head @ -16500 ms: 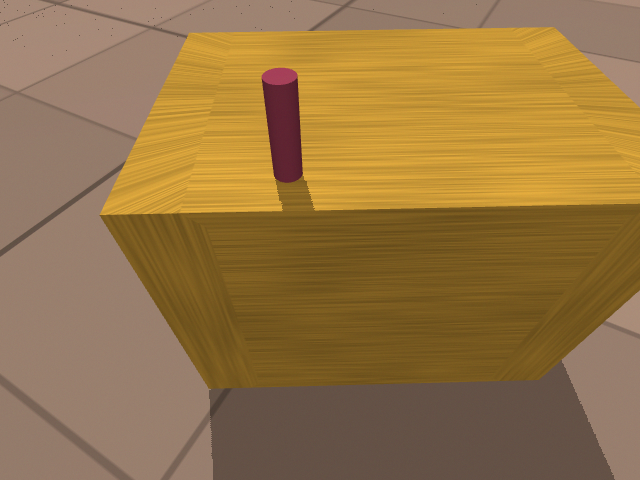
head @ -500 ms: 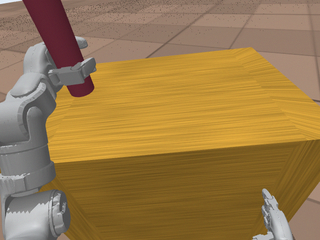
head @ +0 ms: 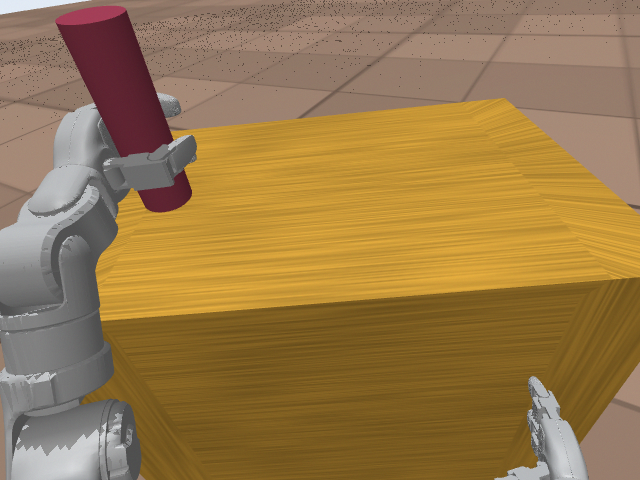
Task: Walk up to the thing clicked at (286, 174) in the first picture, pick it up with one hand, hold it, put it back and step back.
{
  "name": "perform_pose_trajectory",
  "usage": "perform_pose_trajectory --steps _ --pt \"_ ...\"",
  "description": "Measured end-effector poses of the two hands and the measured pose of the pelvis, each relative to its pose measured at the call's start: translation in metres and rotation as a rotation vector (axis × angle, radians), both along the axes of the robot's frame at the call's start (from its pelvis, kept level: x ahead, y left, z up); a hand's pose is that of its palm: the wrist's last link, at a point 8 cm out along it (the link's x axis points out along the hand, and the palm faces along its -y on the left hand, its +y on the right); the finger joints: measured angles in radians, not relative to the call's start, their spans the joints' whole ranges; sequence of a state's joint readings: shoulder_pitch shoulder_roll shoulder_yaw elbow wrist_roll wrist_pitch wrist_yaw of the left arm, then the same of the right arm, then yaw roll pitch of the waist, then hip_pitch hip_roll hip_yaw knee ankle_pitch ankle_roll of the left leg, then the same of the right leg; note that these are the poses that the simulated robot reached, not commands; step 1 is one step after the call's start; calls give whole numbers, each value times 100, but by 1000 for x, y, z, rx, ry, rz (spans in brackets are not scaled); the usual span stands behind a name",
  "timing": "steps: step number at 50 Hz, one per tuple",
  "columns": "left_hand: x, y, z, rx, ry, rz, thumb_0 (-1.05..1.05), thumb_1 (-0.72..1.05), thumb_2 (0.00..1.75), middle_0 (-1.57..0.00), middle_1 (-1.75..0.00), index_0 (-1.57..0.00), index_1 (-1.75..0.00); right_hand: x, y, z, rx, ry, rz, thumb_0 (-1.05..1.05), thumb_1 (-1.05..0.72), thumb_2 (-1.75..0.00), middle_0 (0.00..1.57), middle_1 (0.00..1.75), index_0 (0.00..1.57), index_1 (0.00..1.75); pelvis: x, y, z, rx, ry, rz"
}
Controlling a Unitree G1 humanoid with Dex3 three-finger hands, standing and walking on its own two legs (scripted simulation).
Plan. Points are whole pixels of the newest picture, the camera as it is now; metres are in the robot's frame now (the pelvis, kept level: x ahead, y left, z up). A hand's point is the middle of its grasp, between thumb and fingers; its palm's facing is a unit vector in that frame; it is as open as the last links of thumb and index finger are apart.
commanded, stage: hold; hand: left
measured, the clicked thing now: (136, 121) +0.33 +0.17 +0.35
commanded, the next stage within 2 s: crouch in 1.66 s
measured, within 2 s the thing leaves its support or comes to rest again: neither
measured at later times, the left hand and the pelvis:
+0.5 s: hand (164, 148) +0.34 +0.16 +0.31, palm faces +0.17 -0.99 -0.01, open 6.9 cm; pelvis -0.01 +0.00 +0.00, yaw -1 degrees
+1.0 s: hand (175, 159) +0.34 +0.15 +0.30, palm faces +0.15 -0.99 -0.01, open 6.9 cm; pelvis +0.00 +0.00 +0.00, yaw +0 degrees
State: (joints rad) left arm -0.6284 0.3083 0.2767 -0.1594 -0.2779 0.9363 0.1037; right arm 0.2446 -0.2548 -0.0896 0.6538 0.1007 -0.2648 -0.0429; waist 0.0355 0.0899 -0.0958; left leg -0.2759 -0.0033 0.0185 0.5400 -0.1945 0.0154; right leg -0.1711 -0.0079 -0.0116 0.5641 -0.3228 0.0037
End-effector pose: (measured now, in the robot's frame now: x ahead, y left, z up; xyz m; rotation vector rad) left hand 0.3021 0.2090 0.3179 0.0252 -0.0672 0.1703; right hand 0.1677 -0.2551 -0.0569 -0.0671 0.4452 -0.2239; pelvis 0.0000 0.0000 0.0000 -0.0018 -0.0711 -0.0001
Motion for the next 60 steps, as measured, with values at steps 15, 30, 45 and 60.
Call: perform_pose_trajectory --steps 15,30,45,60 --pt "9 -7 4 -10 32 -50 -1 -3 111 -89 -105 -92 -105 -9 6 4 5 -31 1 -2 53 -6 5 5 5 5 -5 3 0 -1 -1 -6" --pt "3 0 -4 2 -5 2 -1 -3 111 -89 -105 -92 -105 -16 4 -2 3 -3 -13 -2 52 -6 5 5 5 5 -7 4 0 -4 -1 -15" --pt "1 -11 -8 -9 39 -40 -1 -3 111 -89 -105 -92 -105 0 11 -2 23 -19 15 -2 52 -6 6 5 5 5 -3 0 0 2 -2 -4" --pt "10 -3 -13 2 3 16 -1 -4 111 -89 -105 -92 -105 -11 -9 -4 -17 16 -28 -2 51 -6 5 5 5 5 0 -4 0 2 7 -11"
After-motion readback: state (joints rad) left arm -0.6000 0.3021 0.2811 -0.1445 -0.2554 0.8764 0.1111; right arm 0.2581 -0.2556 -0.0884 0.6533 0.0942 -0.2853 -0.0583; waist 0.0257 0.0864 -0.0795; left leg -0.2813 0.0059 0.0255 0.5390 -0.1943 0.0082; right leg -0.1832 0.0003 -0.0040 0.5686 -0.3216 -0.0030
